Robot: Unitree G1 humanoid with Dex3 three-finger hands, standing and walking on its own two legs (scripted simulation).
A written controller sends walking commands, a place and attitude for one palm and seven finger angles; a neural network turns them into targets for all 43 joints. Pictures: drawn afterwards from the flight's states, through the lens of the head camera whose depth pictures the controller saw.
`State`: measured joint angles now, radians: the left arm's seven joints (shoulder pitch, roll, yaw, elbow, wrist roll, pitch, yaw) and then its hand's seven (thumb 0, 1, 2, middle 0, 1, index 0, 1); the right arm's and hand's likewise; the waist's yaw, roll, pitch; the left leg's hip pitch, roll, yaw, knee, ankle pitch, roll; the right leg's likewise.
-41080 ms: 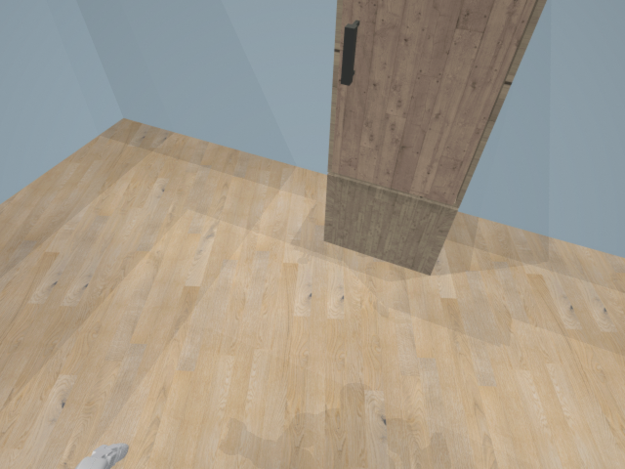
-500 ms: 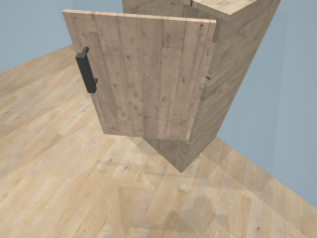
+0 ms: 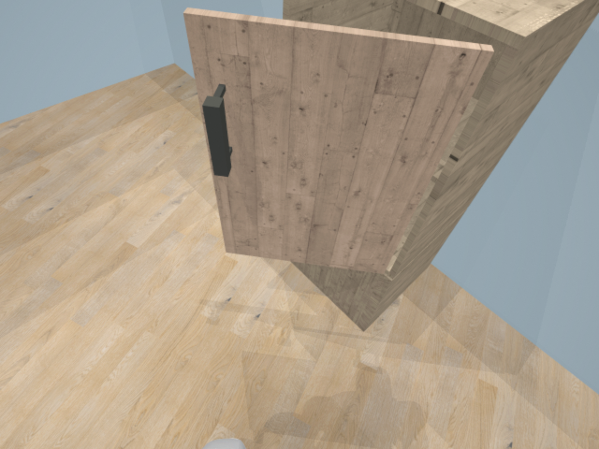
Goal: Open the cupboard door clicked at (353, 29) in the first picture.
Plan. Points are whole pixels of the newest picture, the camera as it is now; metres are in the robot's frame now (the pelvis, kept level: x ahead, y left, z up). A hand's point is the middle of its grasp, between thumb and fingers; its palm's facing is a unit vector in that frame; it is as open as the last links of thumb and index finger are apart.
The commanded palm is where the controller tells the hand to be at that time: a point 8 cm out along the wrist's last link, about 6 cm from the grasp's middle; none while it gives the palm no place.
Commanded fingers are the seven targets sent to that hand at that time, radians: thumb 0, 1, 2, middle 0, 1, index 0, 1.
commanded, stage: come to a stop and stand still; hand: left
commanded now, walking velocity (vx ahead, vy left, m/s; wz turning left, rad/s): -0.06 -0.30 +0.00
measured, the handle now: (221, 131) +0.56 +0.19 +0.08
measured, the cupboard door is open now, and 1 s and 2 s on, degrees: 40 40 40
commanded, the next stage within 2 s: look again from close up in 1.58 s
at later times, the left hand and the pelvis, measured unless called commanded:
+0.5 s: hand out of the picture +0.03 +0.17 -0.16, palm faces +0.04 -0.98 -0.20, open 7.2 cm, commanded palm none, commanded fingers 0.00 0.90 0.90 -0.20 -0.30 -0.20 -0.30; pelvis -0.01 -0.01 +0.02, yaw +1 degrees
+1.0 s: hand out of the picture -0.04 +0.18 -0.16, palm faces +0.05 -0.99 -0.15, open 7.3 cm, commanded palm none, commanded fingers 0.00 0.90 0.90 -0.20 -0.30 -0.20 -0.30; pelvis -0.02 +0.03 +0.02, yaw +0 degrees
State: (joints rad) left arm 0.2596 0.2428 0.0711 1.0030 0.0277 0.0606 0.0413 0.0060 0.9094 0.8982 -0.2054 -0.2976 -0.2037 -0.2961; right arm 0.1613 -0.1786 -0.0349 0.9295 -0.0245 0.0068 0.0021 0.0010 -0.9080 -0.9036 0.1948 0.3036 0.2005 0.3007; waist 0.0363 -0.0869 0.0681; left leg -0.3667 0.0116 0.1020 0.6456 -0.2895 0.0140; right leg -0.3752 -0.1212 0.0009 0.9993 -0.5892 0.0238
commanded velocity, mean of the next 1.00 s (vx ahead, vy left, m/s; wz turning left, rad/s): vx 0.00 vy -0.04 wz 0.00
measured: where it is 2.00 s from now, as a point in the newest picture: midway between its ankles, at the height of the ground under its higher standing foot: outside the picture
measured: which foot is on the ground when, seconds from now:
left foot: down 0.00-1.00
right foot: up 0.00-0.24, down 0.26-1.00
